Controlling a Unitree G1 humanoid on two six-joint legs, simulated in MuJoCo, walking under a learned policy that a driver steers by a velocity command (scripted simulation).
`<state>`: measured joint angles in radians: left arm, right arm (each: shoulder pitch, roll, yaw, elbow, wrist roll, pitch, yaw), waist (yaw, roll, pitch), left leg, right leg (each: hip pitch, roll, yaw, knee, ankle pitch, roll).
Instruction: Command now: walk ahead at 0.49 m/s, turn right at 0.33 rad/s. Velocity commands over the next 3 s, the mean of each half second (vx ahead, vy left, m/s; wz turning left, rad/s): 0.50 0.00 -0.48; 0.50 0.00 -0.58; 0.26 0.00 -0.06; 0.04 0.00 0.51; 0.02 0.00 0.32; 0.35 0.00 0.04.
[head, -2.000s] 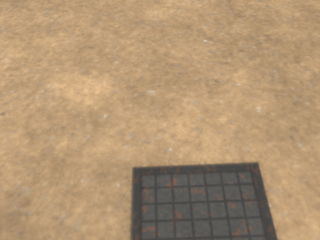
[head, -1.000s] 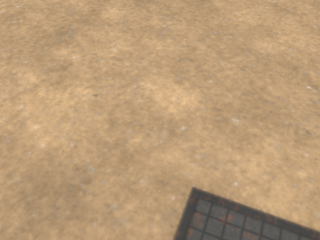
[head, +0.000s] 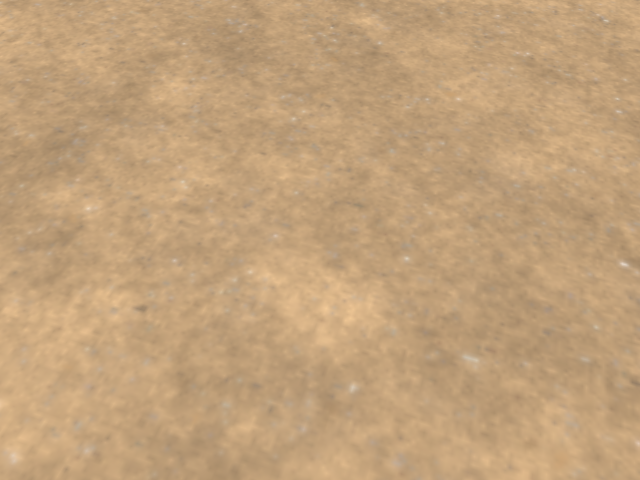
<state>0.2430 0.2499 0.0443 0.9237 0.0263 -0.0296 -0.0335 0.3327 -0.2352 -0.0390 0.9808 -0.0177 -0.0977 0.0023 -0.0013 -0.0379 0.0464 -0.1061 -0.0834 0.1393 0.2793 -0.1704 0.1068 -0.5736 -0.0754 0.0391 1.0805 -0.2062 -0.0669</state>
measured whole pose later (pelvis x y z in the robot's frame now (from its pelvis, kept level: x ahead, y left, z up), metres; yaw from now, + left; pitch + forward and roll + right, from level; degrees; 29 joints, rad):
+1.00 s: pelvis +0.56 -0.09 +0.00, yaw -34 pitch +1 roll +1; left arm 0.29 0.31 0.07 0.82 0.03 -0.02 -0.03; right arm 0.21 -0.26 -0.03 0.78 -0.03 -0.07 -0.01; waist 0.02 -0.05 0.04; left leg -0.26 -0.01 0.09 0.43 -0.19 0.04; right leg -0.45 0.02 0.04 1.14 -0.34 -0.07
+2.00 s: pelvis +0.69 -0.17 +0.00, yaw -14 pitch +1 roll -2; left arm 0.19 0.28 0.07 0.80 0.02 0.06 0.02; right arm 0.25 -0.27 -0.07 0.74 -0.01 0.04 0.00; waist 0.00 -0.02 0.03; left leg -0.26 -0.08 -0.07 0.43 -0.18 0.08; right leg -0.49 0.00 0.02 0.97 -0.36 0.04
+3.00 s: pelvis +0.82 -0.27 -0.02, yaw -6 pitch +0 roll +1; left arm 0.10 0.26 0.05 0.77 0.04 -0.05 -0.02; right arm 0.43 -0.26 -0.04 1.01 -0.01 -0.06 0.00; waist -0.05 0.02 0.06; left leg -0.05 0.00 -0.05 0.77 -0.47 0.04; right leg -0.43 0.00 -0.09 0.61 -0.18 -0.07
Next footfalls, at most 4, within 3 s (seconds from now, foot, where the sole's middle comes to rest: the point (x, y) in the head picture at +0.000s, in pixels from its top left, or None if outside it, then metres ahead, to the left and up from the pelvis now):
0.32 right None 0.32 -0.10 -0.78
0.82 left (344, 399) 0.67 -0.04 -0.78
1.30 right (476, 378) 0.73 -0.34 -0.78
1.72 left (378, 361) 0.77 -0.12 -0.78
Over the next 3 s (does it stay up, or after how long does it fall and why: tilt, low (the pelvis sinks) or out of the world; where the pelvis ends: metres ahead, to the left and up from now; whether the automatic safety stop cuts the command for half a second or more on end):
stays up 0.82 -0.27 -0.02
